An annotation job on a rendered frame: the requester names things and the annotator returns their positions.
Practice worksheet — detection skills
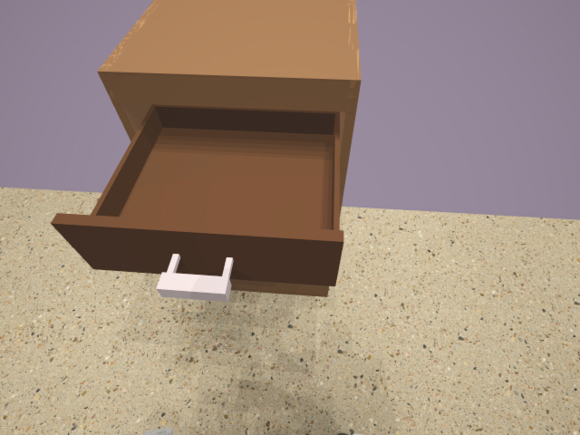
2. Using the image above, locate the cabinet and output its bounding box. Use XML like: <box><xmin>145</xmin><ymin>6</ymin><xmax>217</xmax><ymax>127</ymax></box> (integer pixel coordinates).
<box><xmin>97</xmin><ymin>0</ymin><xmax>362</xmax><ymax>297</ymax></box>

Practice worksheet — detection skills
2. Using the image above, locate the drawer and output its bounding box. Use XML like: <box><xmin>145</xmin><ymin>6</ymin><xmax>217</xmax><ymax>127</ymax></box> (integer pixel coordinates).
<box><xmin>51</xmin><ymin>104</ymin><xmax>343</xmax><ymax>286</ymax></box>

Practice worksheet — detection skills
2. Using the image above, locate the handle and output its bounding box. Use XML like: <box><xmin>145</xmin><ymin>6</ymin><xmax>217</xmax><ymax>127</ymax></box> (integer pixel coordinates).
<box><xmin>156</xmin><ymin>254</ymin><xmax>234</xmax><ymax>302</ymax></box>

